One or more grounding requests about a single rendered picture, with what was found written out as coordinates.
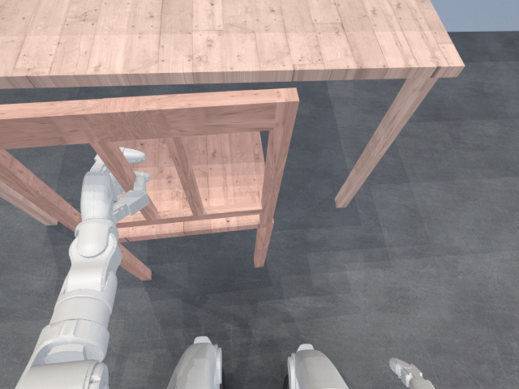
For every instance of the left robot thigh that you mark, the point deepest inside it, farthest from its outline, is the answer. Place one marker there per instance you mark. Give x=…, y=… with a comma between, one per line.
x=200, y=367

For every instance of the right robot hand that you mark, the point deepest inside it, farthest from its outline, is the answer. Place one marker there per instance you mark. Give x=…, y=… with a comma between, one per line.
x=410, y=375

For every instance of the left robot hand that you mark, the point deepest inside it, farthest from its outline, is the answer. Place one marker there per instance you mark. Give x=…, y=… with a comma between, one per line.
x=100, y=189

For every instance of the chair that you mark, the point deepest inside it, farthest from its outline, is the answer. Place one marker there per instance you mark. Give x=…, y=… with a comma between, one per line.
x=203, y=153

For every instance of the left robot forearm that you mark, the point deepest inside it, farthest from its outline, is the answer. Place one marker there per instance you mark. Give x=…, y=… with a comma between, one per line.
x=78, y=328

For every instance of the right robot shin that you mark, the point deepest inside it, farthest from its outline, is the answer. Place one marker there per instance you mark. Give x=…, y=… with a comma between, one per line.
x=305, y=346

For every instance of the robot left upper arm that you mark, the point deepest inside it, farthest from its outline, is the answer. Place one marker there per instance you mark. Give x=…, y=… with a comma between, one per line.
x=86, y=374

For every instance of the table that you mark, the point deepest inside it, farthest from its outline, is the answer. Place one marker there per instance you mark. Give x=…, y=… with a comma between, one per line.
x=95, y=43

